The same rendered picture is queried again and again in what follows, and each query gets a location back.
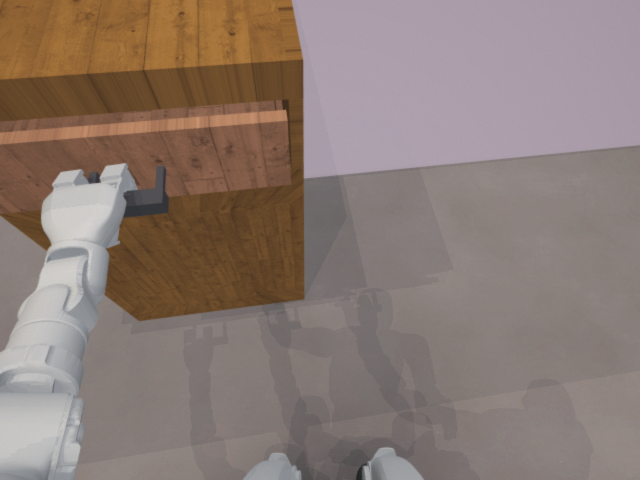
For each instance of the drawer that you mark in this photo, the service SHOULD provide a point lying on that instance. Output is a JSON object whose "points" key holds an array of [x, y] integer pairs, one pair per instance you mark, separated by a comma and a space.
{"points": [[204, 149]]}

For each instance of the robot left upper arm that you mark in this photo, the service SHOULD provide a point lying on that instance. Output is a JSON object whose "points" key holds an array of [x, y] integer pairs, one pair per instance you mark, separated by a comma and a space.
{"points": [[40, 435]]}

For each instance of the handle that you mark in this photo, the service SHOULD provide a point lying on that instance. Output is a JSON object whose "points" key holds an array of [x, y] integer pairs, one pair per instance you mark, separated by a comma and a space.
{"points": [[145, 201]]}

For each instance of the cabinet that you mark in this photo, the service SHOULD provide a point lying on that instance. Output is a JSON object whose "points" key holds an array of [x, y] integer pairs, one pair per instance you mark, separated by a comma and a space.
{"points": [[211, 251]]}

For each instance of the left robot forearm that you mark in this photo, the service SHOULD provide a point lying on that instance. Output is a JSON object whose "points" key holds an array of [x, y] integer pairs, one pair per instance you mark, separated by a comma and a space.
{"points": [[45, 349]]}

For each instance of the robot thigh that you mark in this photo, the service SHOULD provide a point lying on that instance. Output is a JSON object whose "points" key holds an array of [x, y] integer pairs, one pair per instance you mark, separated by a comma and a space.
{"points": [[390, 468], [273, 470]]}

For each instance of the robot right thigh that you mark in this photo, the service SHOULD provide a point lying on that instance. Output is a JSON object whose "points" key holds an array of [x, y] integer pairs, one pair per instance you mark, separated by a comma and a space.
{"points": [[390, 468]]}

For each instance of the left robot hand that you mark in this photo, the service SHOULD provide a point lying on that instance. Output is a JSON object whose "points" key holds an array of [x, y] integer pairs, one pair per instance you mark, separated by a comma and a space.
{"points": [[77, 210]]}

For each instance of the robot left thigh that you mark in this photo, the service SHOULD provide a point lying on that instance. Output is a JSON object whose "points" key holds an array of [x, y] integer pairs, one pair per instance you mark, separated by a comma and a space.
{"points": [[273, 470]]}

